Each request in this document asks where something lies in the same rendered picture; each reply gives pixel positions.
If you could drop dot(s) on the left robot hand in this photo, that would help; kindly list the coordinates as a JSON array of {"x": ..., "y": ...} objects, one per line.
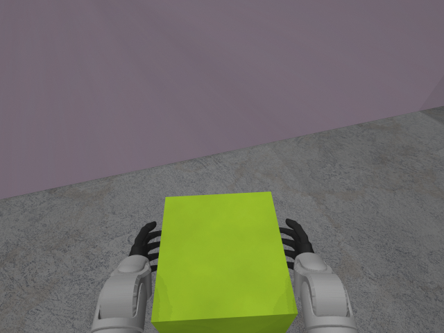
[{"x": 141, "y": 246}]

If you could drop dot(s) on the right robot hand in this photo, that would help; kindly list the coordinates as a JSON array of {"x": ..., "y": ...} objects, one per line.
[{"x": 300, "y": 243}]

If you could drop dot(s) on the carton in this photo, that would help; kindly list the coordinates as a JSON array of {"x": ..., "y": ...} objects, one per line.
[{"x": 221, "y": 267}]

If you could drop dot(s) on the right robot forearm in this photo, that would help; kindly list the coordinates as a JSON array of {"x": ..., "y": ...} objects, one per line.
[{"x": 326, "y": 305}]

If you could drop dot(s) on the left robot forearm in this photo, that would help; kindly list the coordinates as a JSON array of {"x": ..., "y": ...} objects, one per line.
[{"x": 121, "y": 306}]

